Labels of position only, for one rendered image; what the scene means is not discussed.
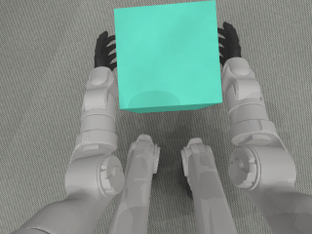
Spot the right robot hand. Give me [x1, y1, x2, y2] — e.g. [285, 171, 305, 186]
[217, 21, 242, 67]

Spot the carton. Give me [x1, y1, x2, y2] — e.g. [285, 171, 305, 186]
[114, 0, 222, 113]

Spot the left robot hand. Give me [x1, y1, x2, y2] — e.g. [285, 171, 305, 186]
[94, 30, 117, 71]

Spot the robot left upper arm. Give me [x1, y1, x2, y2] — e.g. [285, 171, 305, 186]
[11, 153, 126, 234]

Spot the robot right forearm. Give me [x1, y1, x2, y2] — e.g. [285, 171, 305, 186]
[220, 57, 296, 175]

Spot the left robot thigh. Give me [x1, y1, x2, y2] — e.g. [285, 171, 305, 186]
[107, 139, 161, 234]

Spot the robot right upper arm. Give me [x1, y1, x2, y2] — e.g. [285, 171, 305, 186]
[228, 144, 312, 234]

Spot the right robot thigh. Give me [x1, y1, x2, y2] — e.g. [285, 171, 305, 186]
[180, 142, 238, 234]

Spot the robot thigh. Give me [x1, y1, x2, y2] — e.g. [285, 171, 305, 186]
[180, 142, 238, 234]
[107, 139, 161, 234]

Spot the robot left forearm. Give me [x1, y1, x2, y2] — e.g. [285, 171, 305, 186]
[64, 66, 119, 190]

